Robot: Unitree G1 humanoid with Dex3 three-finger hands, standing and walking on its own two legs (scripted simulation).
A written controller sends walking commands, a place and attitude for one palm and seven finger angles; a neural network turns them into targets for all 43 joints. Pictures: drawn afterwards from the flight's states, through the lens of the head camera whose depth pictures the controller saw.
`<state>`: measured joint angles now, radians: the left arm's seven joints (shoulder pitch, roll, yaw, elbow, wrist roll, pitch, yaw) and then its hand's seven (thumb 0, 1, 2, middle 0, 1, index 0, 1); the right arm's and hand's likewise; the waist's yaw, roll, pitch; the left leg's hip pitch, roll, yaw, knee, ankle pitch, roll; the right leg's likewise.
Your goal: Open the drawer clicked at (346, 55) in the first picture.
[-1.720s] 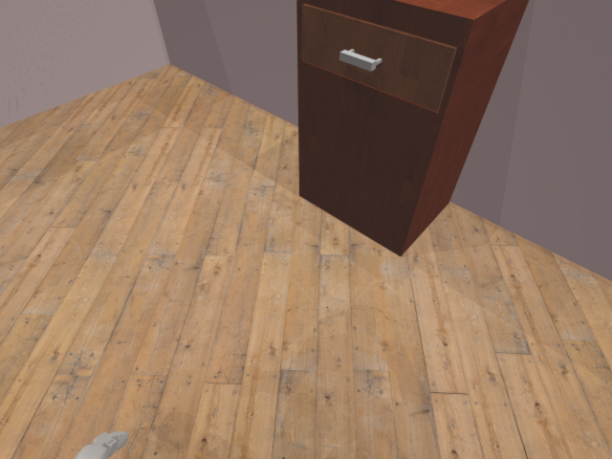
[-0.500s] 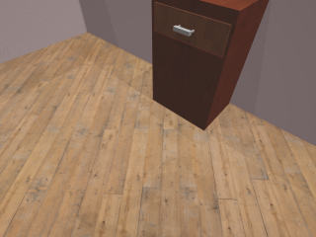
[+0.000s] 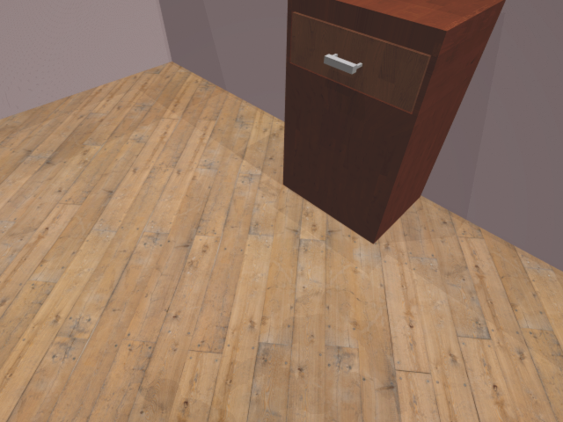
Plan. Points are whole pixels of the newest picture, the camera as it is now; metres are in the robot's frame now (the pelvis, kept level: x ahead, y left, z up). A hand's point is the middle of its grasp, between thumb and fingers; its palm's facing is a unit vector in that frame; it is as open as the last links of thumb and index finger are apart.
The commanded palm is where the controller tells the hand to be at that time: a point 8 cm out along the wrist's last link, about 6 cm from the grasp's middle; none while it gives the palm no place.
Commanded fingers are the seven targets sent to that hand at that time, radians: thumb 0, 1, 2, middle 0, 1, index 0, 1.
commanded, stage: walk to a spot facing it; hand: left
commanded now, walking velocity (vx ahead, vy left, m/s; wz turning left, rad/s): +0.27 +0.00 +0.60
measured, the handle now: (343, 62) +1.21 -0.15 -0.01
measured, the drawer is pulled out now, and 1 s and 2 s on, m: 0.00 0.00 0.00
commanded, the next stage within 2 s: turn to face it in 1.22 s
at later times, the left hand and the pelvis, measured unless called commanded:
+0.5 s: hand (113, 419) +0.16 +0.28 -0.16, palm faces +0.24 -0.95 -0.19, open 7.4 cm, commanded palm none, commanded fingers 0.00 0.90 0.90 -0.20 -0.30 -0.20 -0.30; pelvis +0.13 +0.08 +0.00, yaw +15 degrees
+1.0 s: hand (152, 352) +0.27 +0.26 -0.17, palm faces +0.53 -0.82 -0.22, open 7.4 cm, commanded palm none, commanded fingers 0.00 0.90 0.90 -0.20 -0.30 -0.20 -0.30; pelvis +0.36 +0.09 +0.00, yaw +32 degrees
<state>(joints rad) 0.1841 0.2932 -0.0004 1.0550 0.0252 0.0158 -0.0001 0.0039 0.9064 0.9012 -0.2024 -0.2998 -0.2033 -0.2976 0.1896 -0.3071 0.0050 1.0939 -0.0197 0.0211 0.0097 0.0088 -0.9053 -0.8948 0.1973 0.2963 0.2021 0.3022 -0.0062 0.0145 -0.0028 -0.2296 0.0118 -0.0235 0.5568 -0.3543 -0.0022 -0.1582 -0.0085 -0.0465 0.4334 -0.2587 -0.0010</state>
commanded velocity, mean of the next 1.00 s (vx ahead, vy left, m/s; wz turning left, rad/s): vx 0.33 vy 0.00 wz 0.52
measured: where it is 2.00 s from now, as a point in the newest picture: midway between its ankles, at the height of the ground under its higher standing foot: (211, 343)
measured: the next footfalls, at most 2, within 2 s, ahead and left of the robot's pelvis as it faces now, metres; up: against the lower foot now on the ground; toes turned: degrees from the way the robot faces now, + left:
right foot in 0.70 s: +0.43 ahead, +0.01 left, +0.00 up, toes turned +15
left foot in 1.22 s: +0.47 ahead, +0.32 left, +0.00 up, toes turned +48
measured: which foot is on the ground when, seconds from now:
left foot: down 0.00-0.70, up 0.72-1.00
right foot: down 0.00-0.18, up 0.20-0.68, down 0.70-1.00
